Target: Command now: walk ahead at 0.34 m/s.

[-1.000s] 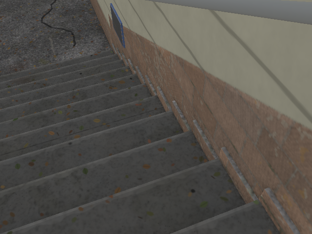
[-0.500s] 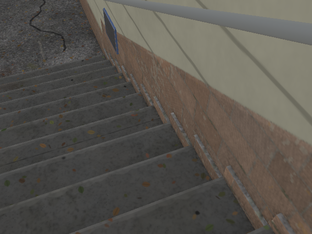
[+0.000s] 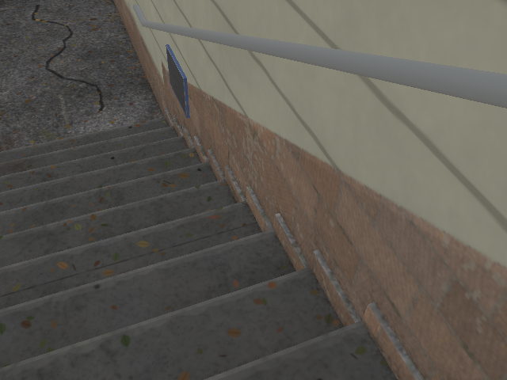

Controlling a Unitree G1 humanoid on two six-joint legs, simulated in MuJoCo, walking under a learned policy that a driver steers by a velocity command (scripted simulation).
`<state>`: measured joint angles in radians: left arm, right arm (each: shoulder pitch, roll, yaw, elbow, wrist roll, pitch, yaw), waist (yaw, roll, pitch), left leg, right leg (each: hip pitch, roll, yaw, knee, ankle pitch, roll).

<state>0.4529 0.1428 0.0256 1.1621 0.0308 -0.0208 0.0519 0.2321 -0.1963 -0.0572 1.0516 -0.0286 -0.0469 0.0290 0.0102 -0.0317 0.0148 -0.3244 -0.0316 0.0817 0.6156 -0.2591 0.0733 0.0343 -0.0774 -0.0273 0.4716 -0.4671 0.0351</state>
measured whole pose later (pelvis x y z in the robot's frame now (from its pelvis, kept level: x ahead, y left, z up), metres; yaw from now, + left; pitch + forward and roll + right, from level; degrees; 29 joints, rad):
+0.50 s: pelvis +0.16 +0.00 +0.01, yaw -1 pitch +0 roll +1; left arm 0.05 0.19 0.04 0.94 0.02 -0.01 -0.01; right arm 0.41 -0.21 -0.03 1.05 -0.02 -0.10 0.00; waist -0.04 0.00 0.01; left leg 0.07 -0.07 0.06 0.24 -0.31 0.06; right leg -0.47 -0.05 -0.05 0.65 -0.10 -0.05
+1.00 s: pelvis +0.41 +0.00 -0.12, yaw +8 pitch +3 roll -3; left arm 0.47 0.16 -0.03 0.94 0.05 -0.14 0.02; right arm 0.12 -0.26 -0.05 0.87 -0.07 -0.09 0.03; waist 0.08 0.04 -0.02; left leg -0.44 0.02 0.09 0.50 0.18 0.04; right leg -0.31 -0.06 -0.20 1.30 -0.83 0.00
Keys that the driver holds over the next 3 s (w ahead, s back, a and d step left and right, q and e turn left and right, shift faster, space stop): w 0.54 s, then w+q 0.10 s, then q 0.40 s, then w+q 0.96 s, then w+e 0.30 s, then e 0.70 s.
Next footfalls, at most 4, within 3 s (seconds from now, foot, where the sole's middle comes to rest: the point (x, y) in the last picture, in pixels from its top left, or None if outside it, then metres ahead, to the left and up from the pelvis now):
0.54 right None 0.29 -0.12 -0.76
0.98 left None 0.51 0.08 -0.91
1.32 right None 0.60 -0.11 -0.91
1.80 left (186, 355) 0.74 0.23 -1.06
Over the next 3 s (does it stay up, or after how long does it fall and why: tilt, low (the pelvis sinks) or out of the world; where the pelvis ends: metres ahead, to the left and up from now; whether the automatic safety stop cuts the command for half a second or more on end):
stays up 1.11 0.33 -0.45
